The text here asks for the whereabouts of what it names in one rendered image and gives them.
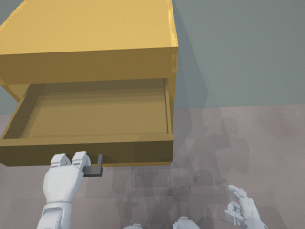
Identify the robot right hand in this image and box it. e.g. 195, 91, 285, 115
224, 185, 261, 229

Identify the handle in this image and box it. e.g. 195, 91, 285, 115
82, 154, 104, 177

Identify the right robot shin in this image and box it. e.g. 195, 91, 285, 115
178, 217, 188, 221

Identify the drawer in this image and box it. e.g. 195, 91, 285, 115
0, 78, 174, 167

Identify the right robot thigh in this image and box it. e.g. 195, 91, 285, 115
173, 219, 200, 229

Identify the cabinet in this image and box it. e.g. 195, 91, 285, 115
0, 0, 179, 167

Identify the left robot forearm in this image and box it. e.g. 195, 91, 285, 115
36, 201, 73, 229

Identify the robot left hand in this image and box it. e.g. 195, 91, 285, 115
43, 151, 91, 204

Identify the right robot forearm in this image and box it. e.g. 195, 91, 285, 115
243, 219, 268, 229

